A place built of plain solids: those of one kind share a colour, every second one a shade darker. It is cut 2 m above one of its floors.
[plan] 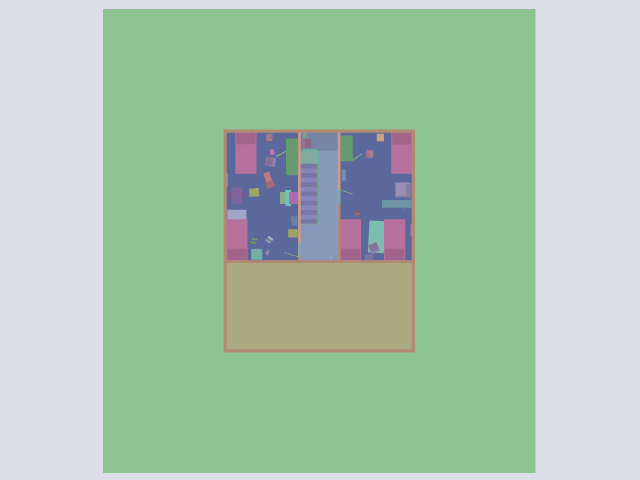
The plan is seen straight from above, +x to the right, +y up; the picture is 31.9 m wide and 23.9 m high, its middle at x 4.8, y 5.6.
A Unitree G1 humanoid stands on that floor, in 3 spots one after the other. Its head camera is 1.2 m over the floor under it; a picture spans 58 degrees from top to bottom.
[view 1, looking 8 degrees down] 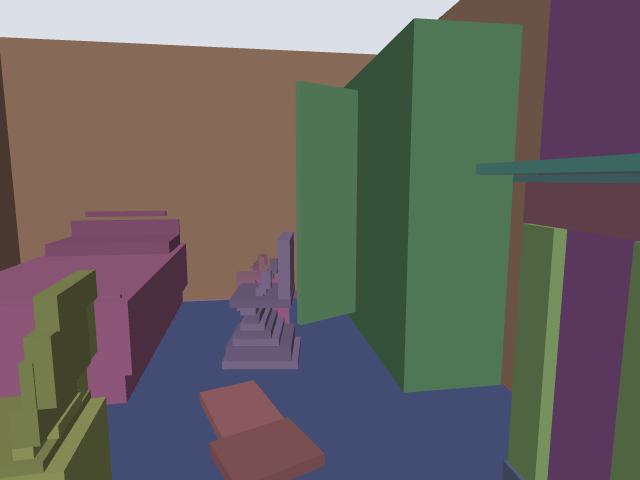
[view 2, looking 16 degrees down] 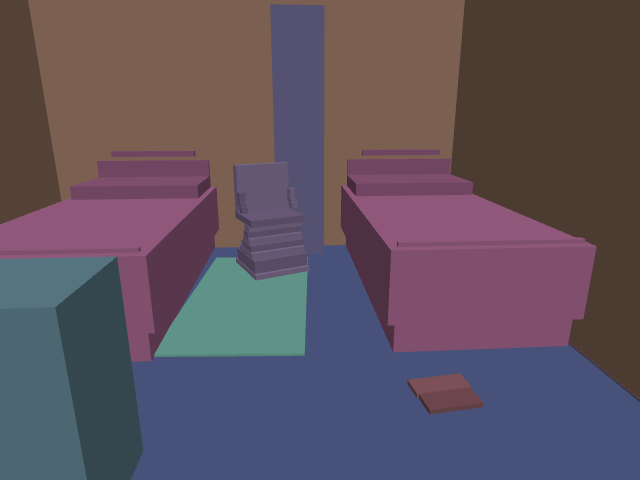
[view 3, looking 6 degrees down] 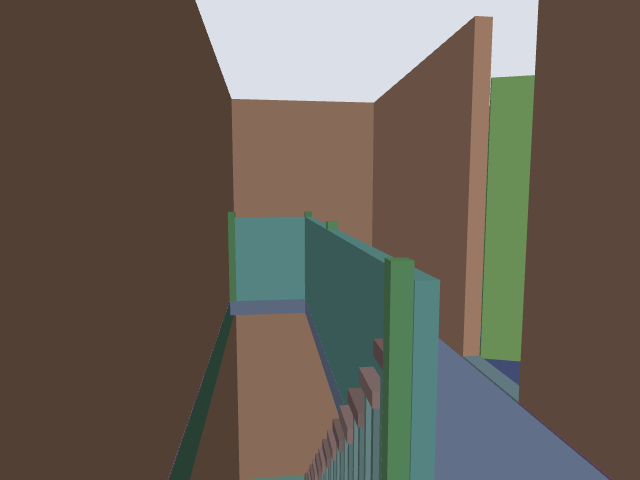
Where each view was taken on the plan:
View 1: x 2.27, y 6.62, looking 81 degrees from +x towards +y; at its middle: wardrobe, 3.26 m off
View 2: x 7.33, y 8.57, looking -94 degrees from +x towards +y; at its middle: billy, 3.86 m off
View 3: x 4.26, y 5.18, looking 83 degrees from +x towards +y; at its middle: stair_guard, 3.52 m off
